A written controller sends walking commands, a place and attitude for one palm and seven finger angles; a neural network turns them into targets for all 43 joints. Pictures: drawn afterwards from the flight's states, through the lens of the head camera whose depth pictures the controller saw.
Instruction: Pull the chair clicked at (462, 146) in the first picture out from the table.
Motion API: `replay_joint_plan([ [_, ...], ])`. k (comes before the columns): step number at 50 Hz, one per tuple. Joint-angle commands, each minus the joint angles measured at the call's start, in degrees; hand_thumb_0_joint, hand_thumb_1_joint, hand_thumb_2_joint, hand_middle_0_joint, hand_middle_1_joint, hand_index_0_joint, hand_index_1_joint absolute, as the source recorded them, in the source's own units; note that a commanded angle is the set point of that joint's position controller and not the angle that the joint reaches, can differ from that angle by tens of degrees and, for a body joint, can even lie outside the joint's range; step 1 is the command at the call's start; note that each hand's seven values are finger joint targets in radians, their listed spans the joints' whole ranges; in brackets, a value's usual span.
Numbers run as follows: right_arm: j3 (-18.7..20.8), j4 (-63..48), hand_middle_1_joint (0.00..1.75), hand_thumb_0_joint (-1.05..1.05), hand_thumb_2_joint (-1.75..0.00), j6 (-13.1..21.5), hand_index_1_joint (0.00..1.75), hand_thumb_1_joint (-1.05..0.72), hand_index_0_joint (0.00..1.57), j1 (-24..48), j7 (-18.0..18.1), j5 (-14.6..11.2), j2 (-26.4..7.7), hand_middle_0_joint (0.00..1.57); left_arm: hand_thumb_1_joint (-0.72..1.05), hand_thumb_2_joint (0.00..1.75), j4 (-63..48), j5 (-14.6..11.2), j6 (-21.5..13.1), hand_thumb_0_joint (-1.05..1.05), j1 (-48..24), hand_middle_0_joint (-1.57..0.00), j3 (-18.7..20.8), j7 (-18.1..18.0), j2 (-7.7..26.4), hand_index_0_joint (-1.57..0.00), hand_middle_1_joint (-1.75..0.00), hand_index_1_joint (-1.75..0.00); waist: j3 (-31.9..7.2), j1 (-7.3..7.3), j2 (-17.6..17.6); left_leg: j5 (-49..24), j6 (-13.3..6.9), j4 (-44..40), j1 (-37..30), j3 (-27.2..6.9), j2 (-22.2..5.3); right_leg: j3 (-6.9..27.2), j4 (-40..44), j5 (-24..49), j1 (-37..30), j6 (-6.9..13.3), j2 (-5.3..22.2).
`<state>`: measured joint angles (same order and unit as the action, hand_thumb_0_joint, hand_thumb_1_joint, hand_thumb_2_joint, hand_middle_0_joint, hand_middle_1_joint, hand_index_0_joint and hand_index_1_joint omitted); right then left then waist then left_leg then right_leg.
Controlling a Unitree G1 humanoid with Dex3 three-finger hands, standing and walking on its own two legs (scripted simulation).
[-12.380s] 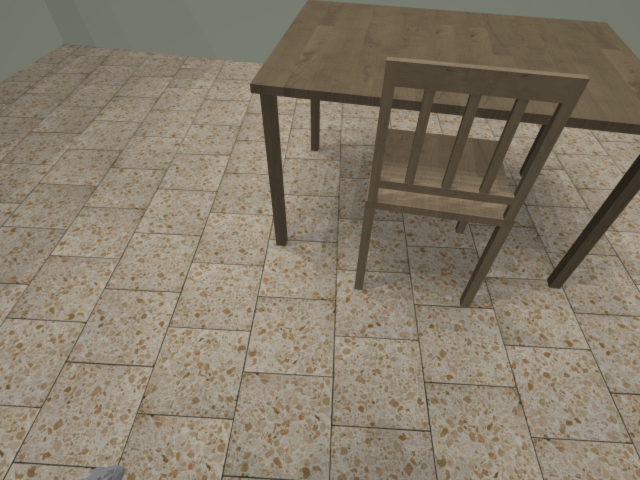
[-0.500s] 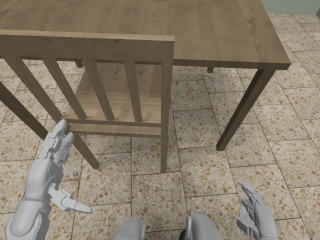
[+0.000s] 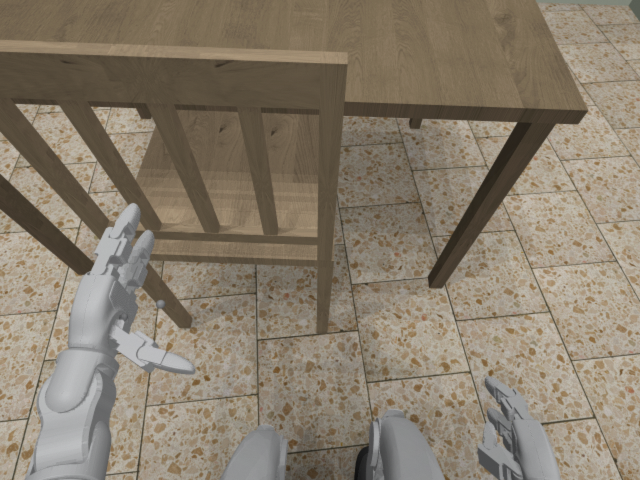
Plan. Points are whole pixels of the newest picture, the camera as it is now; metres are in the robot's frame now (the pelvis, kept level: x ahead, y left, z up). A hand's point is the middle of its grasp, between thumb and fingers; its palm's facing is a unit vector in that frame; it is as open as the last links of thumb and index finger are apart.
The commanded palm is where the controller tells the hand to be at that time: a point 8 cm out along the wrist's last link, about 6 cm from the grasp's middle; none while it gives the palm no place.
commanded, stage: aim the fingers beside a spindle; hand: left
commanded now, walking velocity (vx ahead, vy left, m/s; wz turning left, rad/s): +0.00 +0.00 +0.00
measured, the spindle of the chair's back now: (190, 177) +0.51 +0.22 +0.02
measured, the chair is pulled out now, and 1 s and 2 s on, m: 0.00 0.00 0.00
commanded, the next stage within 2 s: push the fingers through the gap in 1.42 s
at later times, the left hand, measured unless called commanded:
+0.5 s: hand (176, 272) +0.35 +0.20 +0.02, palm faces +0.00 -1.00 -0.04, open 17.0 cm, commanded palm +0.33 +0.25 +0.03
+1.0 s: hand (184, 255) +0.38 +0.20 +0.01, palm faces +0.00 -1.00 -0.04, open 17.0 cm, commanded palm +0.35 +0.25 +0.01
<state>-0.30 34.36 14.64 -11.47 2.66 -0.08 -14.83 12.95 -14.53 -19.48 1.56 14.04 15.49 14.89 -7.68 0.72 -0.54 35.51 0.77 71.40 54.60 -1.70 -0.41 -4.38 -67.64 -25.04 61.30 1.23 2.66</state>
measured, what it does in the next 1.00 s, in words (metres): stands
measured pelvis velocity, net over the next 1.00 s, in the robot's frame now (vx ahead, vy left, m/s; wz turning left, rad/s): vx -0.01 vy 0.01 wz -0.01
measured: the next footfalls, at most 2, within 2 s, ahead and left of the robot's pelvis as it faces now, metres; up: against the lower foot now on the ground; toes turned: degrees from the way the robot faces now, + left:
none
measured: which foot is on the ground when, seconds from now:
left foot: down 0.00-1.00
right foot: down 0.00-1.00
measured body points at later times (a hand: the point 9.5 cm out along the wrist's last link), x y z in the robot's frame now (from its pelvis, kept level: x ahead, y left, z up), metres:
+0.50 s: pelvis +0.00 +0.00 -0.01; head +0.11 +0.01 +0.43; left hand +0.35 +0.25 +0.03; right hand +0.16 -0.25 -0.11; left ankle -0.01 +0.13 -0.63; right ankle +0.07 -0.11 -0.63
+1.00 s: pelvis -0.01 +0.01 -0.02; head +0.11 +0.01 +0.41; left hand +0.38 +0.26 +0.01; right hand +0.11 -0.25 -0.13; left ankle -0.01 +0.13 -0.63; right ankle +0.07 -0.11 -0.63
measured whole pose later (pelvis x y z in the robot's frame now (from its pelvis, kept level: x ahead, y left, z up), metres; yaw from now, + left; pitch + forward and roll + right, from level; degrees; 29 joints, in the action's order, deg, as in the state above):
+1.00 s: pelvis -0.01 +0.01 -0.02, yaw -1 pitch +24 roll -1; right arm 0.1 36.7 9.6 -13.0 0.8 0.6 -14.9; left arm 36.0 -11.7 -24.2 -21.1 18.1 15.6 17.6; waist -8.6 3.4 -0.3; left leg 35.8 0.1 76.1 63.8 -0.5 -0.3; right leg -3.0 -71.4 -24.2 70.7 0.7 2.7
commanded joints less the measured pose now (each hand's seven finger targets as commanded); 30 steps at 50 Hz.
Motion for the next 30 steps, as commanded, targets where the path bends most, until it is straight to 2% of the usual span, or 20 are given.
replay_joint_plan([
  [1,3.15,-7.14,0.30,0.00,-0.90,2.77,0.30,-0.90,0.20,0.16,0.47,0.09,-8.10,0.20,-0.50,0.30,-10.09,-0.69,-4.81,0.00,-10.03,-0.06,4.60,0.00,9.69,-0.06,-0.08,-0.08,-19.95,0.18,-1.18,-19.12,-0.54,-10.72,-1.15,0.75,1.93,3.18,7.39,10.85,-22.23,-0.43,-2.25],
  [3,3.24,-6.94,0.30,0.00,-0.90,2.50,0.30,-0.90,0.20,0.05,0.39,0.03,-8.02,0.20,-0.50,0.30,-8.82,-0.62,-4.88,0.00,-10.30,-0.06,4.60,0.18,9.26,-0.06,-0.08,-0.08,-19.99,0.05,-0.76,-19.28,-0.39,-10.86,-1.20,0.82,1.86,2.97,7.09,11.14,-21.87,-0.45,-2.21],
  [4,3.14,-6.89,0.30,0.00,-0.90,2.36,0.30,-0.90,0.20,0.23,0.36,0.02,-7.94,0.20,-0.50,0.30,-8.39,-0.68,-4.83,0.00,-12.03,-0.06,3.56,0.28,8.40,-0.06,-0.08,-0.08,-19.86,0.46,-1.12,-18.71,-0.45,-10.63,-0.66,0.90,1.96,3.15,7.10,10.81,-21.63,-0.55,-2.08],
  [5,3.25,-6.44,0.30,0.00,-0.90,2.18,0.30,-0.90,0.20,0.00,0.43,-0.05,-8.07,0.20,-0.50,0.30,-7.11,-0.56,-4.78,0.00,-13.13,-0.06,4.67,0.17,9.53,-0.06,-0.08,-0.08,-19.76,0.56,-0.36,-17.64,-0.46,-10.45,-0.15,1.03,1.86,3.35,7.27,9.79,-21.37,-0.59,-2.09],
  [7,3.15,-6.42,0.30,0.00,-0.90,2.03,0.30,-0.90,0.20,-0.01,0.52,0.04,-8.10,0.20,-0.50,0.30,-6.83,-0.03,-5.16,0.00,-16.45,-0.06,4.76,-0.11,10.27,-0.06,-0.08,-0.08,-20.41,0.62,-1.11,-17.63,-0.45,-10.41,-0.12,0.86,1.86,3.35,6.81,9.58,-20.85,-0.49,-2.06],
  [9,3.18,-6.19,0.30,0.00,-0.90,1.83,0.30,-0.90,0.20,-0.12,0.42,0.07,-8.06,0.20,-0.50,0.30,-5.17,0.16,-5.25,0.00,-17.68,-0.06,3.57,-0.13,8.90,-0.06,-0.08,-0.08,-20.08,0.97,-1.38,-17.63,-0.39,-10.42,-0.44,0.84,1.85,2.90,6.65,9.50,-19.77,-0.43,-2.13],
  [12,3.20,-5.73,0.30,0.00,-0.90,1.48,0.30,-0.90,0.20,-0.71,0.45,0.27,-8.24,0.20,-0.50,0.30,-3.73,0.54,-5.62,0.00,-21.18,-0.06,5.21,-0.30,11.10,-0.06,-0.08,-0.08,-22.48,0.79,-1.24,-18.20,-0.49,-9.76,0.09,0.94,1.90,3.35,6.04,10.54,-20.70,-0.46,-2.04],
  [13,3.22,-5.75,0.30,0.00,-0.90,1.31,0.30,-0.90,0.20,-0.71,0.34,0.24,-8.09,0.20,-0.50,0.30,-2.49,0.49,-5.56,0.00,-20.63,-0.06,4.49,-0.12,10.02,-0.06,-0.08,-0.08,-22.09,0.79,-1.07,-18.08,-0.43,-9.89,0.00,0.97,1.93,3.20,6.17,10.47,-20.52,-0.47,-2.07],
  [15,3.26,-5.58,0.30,0.00,-0.90,1.01,0.30,-0.90,0.20,-1.00,0.16,0.34,-8.10,0.20,-0.50,0.30,-1.81,0.56,-5.67,0.00,-21.95,-0.06,4.36,0.02,10.03,-0.06,-0.08,-0.08,-23.16,0.70,-1.75,-19.34,-0.36,-9.63,-0.25,1.04,1.97,3.26,5.77,12.04,-20.86,-0.40,-2.05],
  [16,3.35,-5.68,0.30,0.00,-0.90,0.87,0.30,-0.90,0.20,-1.38,0.19,0.37,-8.35,0.20,-0.50,0.30,-1.30,0.64,-5.81,0.00,-21.51,-0.06,5.96,-0.12,11.68,-0.06,-0.08,-0.08,-24.11,0.29,-1.20,-20.66,-0.29,-9.70,-0.47,0.81,1.91,2.93,5.26,12.94,-21.33,-0.21,-2.24],
  [17,3.36,-5.80,0.30,0.00,-0.90,0.70,0.30,-0.90,0.20,-1.32,0.02,0.35,-8.08,0.20,-0.50,0.30,-1.34,0.67,-5.88,0.00,-21.51,-0.06,4.85,-0.02,10.35,-0.06,-0.08,-0.08,-24.63,0.27,-1.68,-21.31,-0.29,-9.54,-0.73,1.06,1.90,3.03,5.07,13.83,-21.26,-0.34,-2.13],
  [20,3.44,-5.31,0.30,0.00,-0.90,-0.02,0.30,-0.90,0.20,-1.63,-0.32,0.34,-8.21,0.20,-0.50,0.30,1.16,0.54,-5.76,0.00,-21.99,-0.06,5.52,-0.07,10.59,-0.06,-0.08,-0.08,-23.37,0.66,-0.31,-19.99,-0.22,-9.29,0.92,1.22,1.89,3.10,5.20,13.25,-20.89,-0.49,-2.08],
  [21,3.32,-5.22,0.30,0.00,-0.90,-0.08,0.30,-0.90,0.20,-1.68,-0.16,0.34,-8.32,0.20,-0.50,0.30,1.59,0.86,-6.07,0.00,-23.75,-0.06,5.76,-0.18,11.42,-0.06,-0.08,-0.08,-23.03,0.90,-0.90,-19.73,-0.33,-9.13,1.41,1.06,1.87,3.11,4.89,12.77,-20.21,-0.32,-2.24],
  [22,3.31,-4.99,0.30,0.00,-0.90,-0.17,0.30,-0.90,0.20,-1.65,-0.21,0.33,-8.14,0.20,-0.50,0.30,2.31,0.84,-6.21,0.00,-25.15,-0.06,5.27,-0.26,10.69,-0.06,-0.08,-0.08,-22.49,1.16,-0.64,-18.95,-0.40,-9.02,1.68,1.26,1.95,3.30,5.12,12.36,-19.82,-0.46,-2.12],
  [23,3.43,-4.89,0.30,0.00,-0.90,-0.28,0.30,-0.90,0.20,-1.81,-0.26,0.40,-8.27,0.20,-0.50,0.30,2.33,0.83,-6.56,0.00,-25.02,-0.06,6.15,-0.32,11.47,-0.06,-0.08,-0.08,-23.35,0.78,-0.66,-18.78,-0.31,-9.03,1.71,1.19,1.90,3.36,4.94,12.15,-20.18,-0.38,-2.13],
  [24,3.45,-4.97,0.30,0.00,-0.90,-0.29,0.30,-0.90,0.20,-1.70,-0.33,0.41,-8.16,0.20,-0.50,0.30,2.45,0.79,-6.74,0.00,-25.54,-0.06,5.44,-0.23,10.68,-0.06,-0.08,-0.08,-23.86,0.98,-1.06,-18.96,-0.42,-8.68,1.79,1.51,2.04,3.59,4.94,12.69,-20.29,-0.44,-2.06],
  [29,3.36,-3.94,0.30,0.00,-0.90,-0.65,0.30,-0.90,0.20,-2.35,-0.16,0.34,-8.58,0.20,-0.50,0.30,6.58,1.18,-7.71,0.00,-30.57,-0.06,6.39,0.07,12.68,-0.06,-0.08,-0.08,-22.97,1.80,0.02,-15.85,-0.60,-8.12,4.11,1.36,1.90,3.99,4.91,9.56,-18.76,-0.47,-2.00],
  [30,3.29,-3.81,0.30,0.00,-0.90,-0.67,0.30,-0.90,0.20,-2.28,-0.06,0.34,-8.54,0.20,-0.50,0.30,7.11,1.45,-7.88,0.00,-32.94,-0.06,5.28,0.24,11.96,-0.06,-0.08,-0.08,-22.74,2.33,-0.57,-15.01,-0.67,-7.90,4.35,1.40,1.99,4.10,4.89,8.76,-17.99,-0.52,-1.94],
])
